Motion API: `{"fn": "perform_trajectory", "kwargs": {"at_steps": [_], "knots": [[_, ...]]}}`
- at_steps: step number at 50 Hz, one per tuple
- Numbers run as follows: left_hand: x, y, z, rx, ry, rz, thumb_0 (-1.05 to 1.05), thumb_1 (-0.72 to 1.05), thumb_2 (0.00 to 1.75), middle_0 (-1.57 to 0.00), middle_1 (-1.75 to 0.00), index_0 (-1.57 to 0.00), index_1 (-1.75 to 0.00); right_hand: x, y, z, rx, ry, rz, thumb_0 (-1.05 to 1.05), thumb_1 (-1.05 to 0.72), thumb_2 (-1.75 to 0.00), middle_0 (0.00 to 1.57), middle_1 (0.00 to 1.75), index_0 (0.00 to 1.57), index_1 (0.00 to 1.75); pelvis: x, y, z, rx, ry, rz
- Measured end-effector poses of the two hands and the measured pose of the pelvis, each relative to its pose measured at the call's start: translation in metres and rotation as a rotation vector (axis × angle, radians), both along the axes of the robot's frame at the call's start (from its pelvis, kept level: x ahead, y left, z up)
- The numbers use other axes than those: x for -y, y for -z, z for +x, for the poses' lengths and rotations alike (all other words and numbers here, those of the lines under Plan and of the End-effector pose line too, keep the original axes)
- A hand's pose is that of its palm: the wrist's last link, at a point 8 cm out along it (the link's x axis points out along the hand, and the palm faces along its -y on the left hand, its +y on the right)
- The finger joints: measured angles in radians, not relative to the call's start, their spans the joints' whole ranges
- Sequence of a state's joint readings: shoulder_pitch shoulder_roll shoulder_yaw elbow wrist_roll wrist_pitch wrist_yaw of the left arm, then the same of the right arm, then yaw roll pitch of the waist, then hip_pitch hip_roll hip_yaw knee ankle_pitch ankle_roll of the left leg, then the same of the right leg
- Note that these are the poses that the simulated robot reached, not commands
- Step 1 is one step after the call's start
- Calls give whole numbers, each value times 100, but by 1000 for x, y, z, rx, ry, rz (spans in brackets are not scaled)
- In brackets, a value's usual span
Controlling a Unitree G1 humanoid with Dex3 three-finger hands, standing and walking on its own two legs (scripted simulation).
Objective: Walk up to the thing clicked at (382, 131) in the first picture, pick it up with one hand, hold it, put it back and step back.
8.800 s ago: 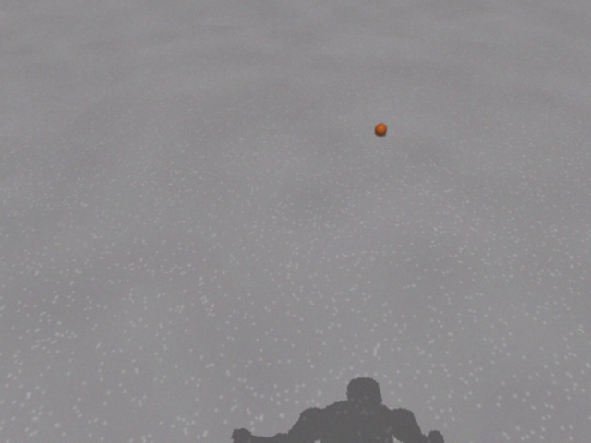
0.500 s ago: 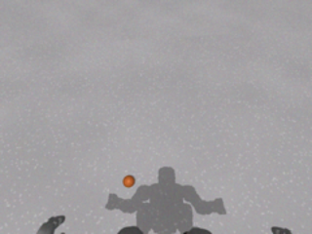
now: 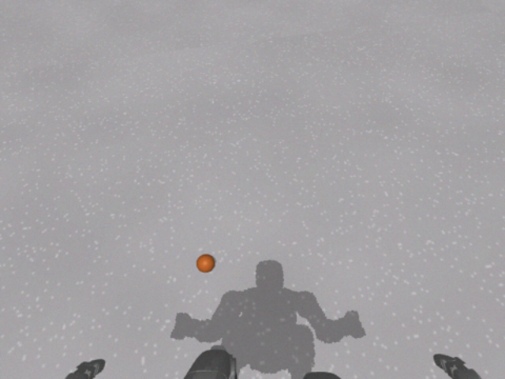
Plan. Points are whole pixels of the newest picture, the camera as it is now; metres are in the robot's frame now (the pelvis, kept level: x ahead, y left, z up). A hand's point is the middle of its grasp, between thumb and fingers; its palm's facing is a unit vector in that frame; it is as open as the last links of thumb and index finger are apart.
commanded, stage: walk up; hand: left
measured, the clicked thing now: (205, 263) +0.56 +0.23 -0.71
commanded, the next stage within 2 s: stand in 1.62 s
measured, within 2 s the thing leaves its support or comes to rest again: neither
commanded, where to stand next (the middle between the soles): +0.21 -0.01 m, yaw +1 degrees
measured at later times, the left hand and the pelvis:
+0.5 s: hand out of the picture -0.05 +0.26 -0.14, palm faces +0.05 -0.94 -0.35, open 7.4 cm; pelvis -0.14 -0.01 +0.01, yaw +2 degrees
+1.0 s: hand out of the picture -0.11 +0.26 -0.13, palm faces +0.06 -0.92 -0.38, open 7.4 cm; pelvis -0.18 -0.02 +0.02, yaw +2 degrees
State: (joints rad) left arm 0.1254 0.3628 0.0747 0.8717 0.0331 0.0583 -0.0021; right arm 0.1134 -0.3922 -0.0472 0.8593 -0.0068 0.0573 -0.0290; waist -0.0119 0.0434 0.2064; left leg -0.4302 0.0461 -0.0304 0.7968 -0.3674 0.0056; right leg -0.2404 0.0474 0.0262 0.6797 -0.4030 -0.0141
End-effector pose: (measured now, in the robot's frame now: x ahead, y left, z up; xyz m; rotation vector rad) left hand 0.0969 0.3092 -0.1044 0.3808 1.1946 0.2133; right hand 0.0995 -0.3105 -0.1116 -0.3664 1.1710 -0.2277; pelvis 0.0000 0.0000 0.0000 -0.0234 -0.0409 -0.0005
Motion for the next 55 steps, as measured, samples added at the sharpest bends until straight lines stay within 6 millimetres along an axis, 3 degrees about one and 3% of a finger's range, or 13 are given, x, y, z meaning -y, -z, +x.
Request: {"fn": "perform_trajectory", "kwargs": {"at_steps": [8, 15, 20, 26, 32, 36, 40, 46, 50, 55], "knots": [[8, -24, -37, 68, -20, 16, 1, 90, 90, -21, -30, -21, -30, 5, -8, -26, 24, -39, 0, 1, -90, -90, 21, 30, 21, 30, 3, -11, -38, -14, -21, 46], [-7, -7, -67, 156, -39, -4, 0, 90, 90, -21, -30, -21, -30, -6, -8, -66, -8, -110, -41, 1, -90, -90, 21, 30, 21, 30, -3, 2, -83, -3, -78, 42], [-6, 0, -110, 97, -77, -30, 0, 90, 90, -21, -30, -21, -30, -12, -25, -100, -2, -117, -33, 1, -90, -90, 21, 30, 21, 30, 0, -7, -112, 11, -65, 15], [4, 1, -171, 18, -69, -51, 0, 90, 90, -21, -30, -21, -30, -1, -40, -126, 60, -99, -41, 1, -90, -90, 21, 30, 21, 30, 9, -14, -142, 5, -26, 2], [20, 4, -226, -49, -56, -22, 0, 90, 90, -21, -30, -21, -30, 26, -26, -153, 107, -69, -20, 1, -90, -90, 21, 30, 21, 30, 26, -4, -168, 20, 12, -9], [29, -5, -252, -52, -81, -18, 1, 90, 90, -21, -30, -21, -30, 34, -18, -180, 55, -29, 5, 1, -90, -90, 21, 30, 21, 30, 30, -8, -175, 22, 10, 7], [27, -12, -256, -23, -98, -15, 1, 90, 90, -21, -30, -21, -30, 31, -11, -204, -13, -26, 21, 1, -90, -90, 21, 30, 20, 30, 26, -11, -177, 14, -15, 14], [12, -9, -238, 18, -103, -20, 1, 90, 90, -21, -30, -21, -30, 12, -8, -223, -65, -31, 36, 1, -91, -90, 21, 30, 20, 30, 16, -11, -179, 16, -34, 46], [11, -12, -219, 40, -88, -21, 1, 90, 90, -21, -30, -21, -30, 3, -13, -222, -42, -33, 58, 1, -90, -90, 21, 30, 21, 30, 20, -15, -178, 11, -31, 32], [20, -16, -201, 90, -65, -19, 0, 90, 90, -21, -30, -21, -30, 5, -10, -205, -20, -30, 72, 1, -90, -90, 21, 30, 21, 30, 26, -15, -175, 13, -44, 8]]}}
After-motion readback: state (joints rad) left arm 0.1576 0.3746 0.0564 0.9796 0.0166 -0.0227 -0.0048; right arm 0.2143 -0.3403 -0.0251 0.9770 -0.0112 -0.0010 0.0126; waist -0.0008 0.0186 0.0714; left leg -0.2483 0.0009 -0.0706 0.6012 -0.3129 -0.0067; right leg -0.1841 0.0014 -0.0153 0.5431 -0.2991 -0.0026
